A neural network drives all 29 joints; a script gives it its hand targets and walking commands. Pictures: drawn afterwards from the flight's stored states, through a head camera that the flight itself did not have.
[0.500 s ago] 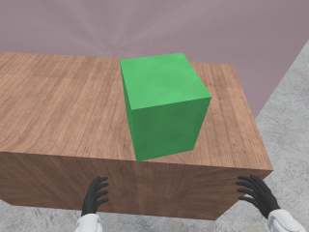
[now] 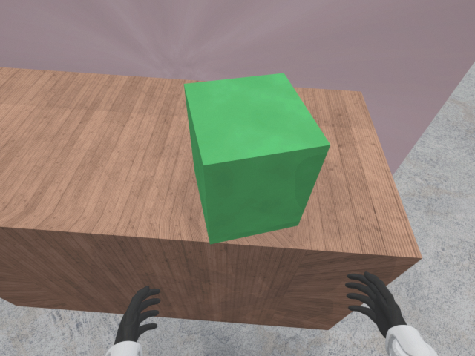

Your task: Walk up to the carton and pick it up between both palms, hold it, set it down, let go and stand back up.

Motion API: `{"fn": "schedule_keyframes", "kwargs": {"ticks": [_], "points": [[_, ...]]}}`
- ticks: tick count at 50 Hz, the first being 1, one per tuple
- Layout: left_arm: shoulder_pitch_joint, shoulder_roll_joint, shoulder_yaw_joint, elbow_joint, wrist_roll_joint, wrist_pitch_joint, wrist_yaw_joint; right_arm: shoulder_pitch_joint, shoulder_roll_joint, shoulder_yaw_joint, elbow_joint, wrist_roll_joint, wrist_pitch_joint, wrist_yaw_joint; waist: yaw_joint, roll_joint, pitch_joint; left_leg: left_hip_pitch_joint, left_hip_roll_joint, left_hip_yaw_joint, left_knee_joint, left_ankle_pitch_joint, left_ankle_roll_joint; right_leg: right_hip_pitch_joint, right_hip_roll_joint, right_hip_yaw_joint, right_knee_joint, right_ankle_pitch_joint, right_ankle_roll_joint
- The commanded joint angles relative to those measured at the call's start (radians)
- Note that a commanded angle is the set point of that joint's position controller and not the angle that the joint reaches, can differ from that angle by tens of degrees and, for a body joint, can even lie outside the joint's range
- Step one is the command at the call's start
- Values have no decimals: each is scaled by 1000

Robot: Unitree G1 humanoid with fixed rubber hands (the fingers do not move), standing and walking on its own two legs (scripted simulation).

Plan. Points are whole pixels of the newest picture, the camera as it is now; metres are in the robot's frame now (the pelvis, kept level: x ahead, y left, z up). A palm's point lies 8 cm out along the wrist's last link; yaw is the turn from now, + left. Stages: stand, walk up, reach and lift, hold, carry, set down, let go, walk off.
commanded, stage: set down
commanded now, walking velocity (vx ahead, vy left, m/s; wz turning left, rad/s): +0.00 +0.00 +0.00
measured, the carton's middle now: (245, 160) +0.46 +0.03 +0.04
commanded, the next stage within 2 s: let go in 0.46 s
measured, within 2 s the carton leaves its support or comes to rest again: neither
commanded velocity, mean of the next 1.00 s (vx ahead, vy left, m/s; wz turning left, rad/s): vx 0.00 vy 0.00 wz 0.00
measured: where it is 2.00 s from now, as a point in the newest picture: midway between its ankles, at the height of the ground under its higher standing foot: outside the picture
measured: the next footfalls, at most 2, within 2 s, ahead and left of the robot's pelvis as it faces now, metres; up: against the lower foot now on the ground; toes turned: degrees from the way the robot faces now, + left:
none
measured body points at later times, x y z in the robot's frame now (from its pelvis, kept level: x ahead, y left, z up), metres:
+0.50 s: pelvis +0.00 +0.00 +0.00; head +0.03 +0.02 +0.45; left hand +0.15 +0.22 -0.09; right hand +0.20 -0.22 -0.08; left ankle +0.00 +0.14 -0.74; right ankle +0.01 -0.09 -0.74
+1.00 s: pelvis +0.01 +0.00 +0.00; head +0.03 +0.02 +0.45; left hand +0.15 +0.23 -0.09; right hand +0.20 -0.21 -0.09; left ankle +0.00 +0.14 -0.74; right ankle +0.01 -0.09 -0.74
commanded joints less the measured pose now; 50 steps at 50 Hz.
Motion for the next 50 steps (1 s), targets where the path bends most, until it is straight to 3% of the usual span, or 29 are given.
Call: {"fn": "schedule_keyframes", "kwargs": {"ticks": [1, 3, 4, 15, 16, 17, 20, 31, 35, 37, 40, 50], "points": [[-133, 136, 111, -105, -29, -60, -28, -6, -67, -34, -111, -77, -48, -31, -80, -80, -102, -13, -72, 46, -78, 99, 35, 150, -128, 76, -110, 123, 51], [-150, 152, 111, -62, -31, -47, -42, 3, -42, -41, -85, -104, -34, -44, -96, -102, -60, -17, -73, 49, -80, 46, 44, 132, -139, 81, -127, 39, 55], [-168, 157, 112, -84, -37, -50, -39, -11, -44, -37, -92, -107, -31, -43, -86, -91, -66, -20, -70, 49, -83, 50, 42, 126, -133, 75, -120, 31, 52], [-168, 213, 126, -4, -47, -53, -70, -3, 14, -50, -27, -153, -42, -87, -99, -54, -85, -3, -75, 59, -69, 55, 43, 139, -135, 55, -103, 85, 50], [-174, 211, 124, -46, -53, -60, -66, -22, 1, -64, -45, -150, -51, -85, -92, -37, -103, 7, -68, 57, -68, 75, 40, 130, -123, 43, -95, 89, 48], [-175, 220, 126, 7, -57, -56, -76, -10, 18, -55, -31, -161, -47, -95, -109, -63, -83, 3, -74, 61, -67, 60, 45, 128, -130, 50, -103, 78, 54], [-183, 231, 129, 8, -59, -64, -83, -15, 30, -59, -13, -167, -54, -102, -106, -35, -97, 9, -73, 59, -62, 65, 40, 124, -126, 43, -94, 96, 51], [-211, 277, 144, 107, -62, -80, -124, -34, 67, -57, 52, -210, -84, -147, -124, -41, -102, 32, -79, 64, -47, 70, 41, 142, -124, 23, -79, 155, 62], [-202, 278, 139, 88, -61, -98, -124, -22, 79, -55, 43, -207, -105, -146, -127, -23, -112, 37, -80, 63, -41, 91, 40, 149, -122, 16, -71, 187, 62], [-195, 280, 140, 101, -63, -102, -127, -30, 67, -53, 49, -203, -115, -147, -130, -51, -115, 39, -82, 59, -36, 102, 43, 151, -121, 18, -67, 212, 67], [-199, 269, 139, 109, -50, -100, -126, -33, 64, -56, 71, -201, -118, -143, -129, -21, -105, 58, -78, 58, -45, 99, 36, 143, -115, 6, -77, 165, 58], [-200, 268, 122, 103, -55, -93, -129, -38, 53, -54, 64, -204, -115, -146, -124, -27, -88, 74, -76, 51, -43, 116, 38, 128, -114, -4, -75, 169, 57]]}}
